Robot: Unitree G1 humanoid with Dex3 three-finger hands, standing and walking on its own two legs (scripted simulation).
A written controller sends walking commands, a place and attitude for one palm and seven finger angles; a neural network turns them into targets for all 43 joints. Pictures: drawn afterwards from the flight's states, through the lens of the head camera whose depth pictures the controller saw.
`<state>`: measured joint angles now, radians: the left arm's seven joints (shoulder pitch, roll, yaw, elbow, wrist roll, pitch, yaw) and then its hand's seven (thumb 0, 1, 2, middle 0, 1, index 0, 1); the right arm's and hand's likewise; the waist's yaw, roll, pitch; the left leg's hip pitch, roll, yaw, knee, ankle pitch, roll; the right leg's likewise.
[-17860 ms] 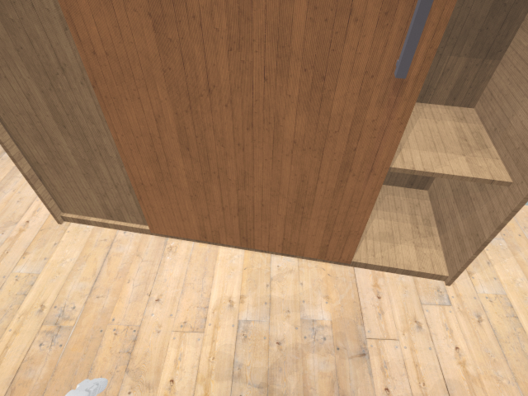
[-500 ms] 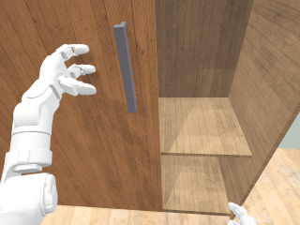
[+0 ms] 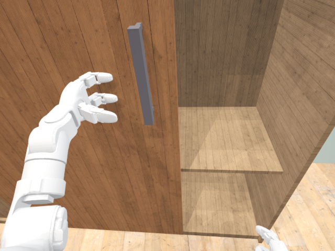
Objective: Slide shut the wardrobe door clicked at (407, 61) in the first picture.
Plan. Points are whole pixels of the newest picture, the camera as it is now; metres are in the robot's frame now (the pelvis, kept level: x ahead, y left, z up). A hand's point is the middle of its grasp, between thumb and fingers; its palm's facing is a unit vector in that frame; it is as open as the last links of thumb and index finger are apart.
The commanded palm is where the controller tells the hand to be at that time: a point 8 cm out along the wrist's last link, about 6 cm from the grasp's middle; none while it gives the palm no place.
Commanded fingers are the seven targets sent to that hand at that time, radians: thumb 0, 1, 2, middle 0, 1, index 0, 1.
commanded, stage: move the hooked fingers beside the handle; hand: left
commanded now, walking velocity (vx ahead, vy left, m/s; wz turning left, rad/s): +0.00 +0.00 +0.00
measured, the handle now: (144, 78) +0.43 +0.07 +0.26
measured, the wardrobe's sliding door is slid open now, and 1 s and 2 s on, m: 0.41 0.41 0.41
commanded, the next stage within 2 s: feel for the door with the fingertips in 0.02 s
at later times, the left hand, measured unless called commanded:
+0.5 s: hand (125, 108) +0.37 +0.11 +0.21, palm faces -0.04 -1.00 -0.01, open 14.0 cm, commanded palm +0.35 +0.16 +0.25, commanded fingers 0.00 -0.50 0.30 -0.30 -1.20 -0.30 -1.20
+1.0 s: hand (130, 102) +0.38 +0.10 +0.22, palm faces -0.03 -1.00 -0.01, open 13.9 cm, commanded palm +0.36 +0.16 +0.25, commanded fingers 0.00 -0.50 0.30 -0.30 -1.20 -0.30 -1.20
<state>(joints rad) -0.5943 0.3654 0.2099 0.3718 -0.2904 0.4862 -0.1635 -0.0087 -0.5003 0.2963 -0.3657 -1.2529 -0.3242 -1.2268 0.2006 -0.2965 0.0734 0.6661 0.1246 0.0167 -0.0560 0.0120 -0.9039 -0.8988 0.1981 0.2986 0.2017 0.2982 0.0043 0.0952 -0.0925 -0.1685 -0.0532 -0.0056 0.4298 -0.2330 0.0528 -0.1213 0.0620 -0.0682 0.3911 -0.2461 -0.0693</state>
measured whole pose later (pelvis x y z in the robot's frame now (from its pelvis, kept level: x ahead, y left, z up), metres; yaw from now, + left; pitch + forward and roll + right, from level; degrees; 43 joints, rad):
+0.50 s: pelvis -0.01 -0.01 +0.00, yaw +0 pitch -3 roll +0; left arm -0.52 0.24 0.14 0.16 -0.25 0.51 -0.04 -0.01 -0.50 0.30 -0.32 -1.23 -0.29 -1.20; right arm 0.15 -0.26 0.07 0.66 0.10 0.01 -0.05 0.01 -0.90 -0.90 0.20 0.30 0.20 0.30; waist 0.01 0.08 -0.03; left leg -0.15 -0.05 0.00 0.41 -0.22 0.05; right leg -0.12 0.06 -0.06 0.39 -0.24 -0.08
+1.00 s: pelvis -0.01 -0.01 +0.00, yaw -1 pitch -3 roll +0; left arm -0.57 0.23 0.14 0.18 -0.24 0.47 -0.01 -0.01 -0.50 0.30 -0.34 -1.22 -0.31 -1.22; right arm 0.14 -0.26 0.07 0.67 0.09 0.02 -0.05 0.01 -0.91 -0.90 0.20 0.30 0.20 0.30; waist 0.00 0.06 -0.02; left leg -0.15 -0.04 0.00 0.41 -0.22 0.04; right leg -0.11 0.07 -0.06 0.39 -0.24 -0.09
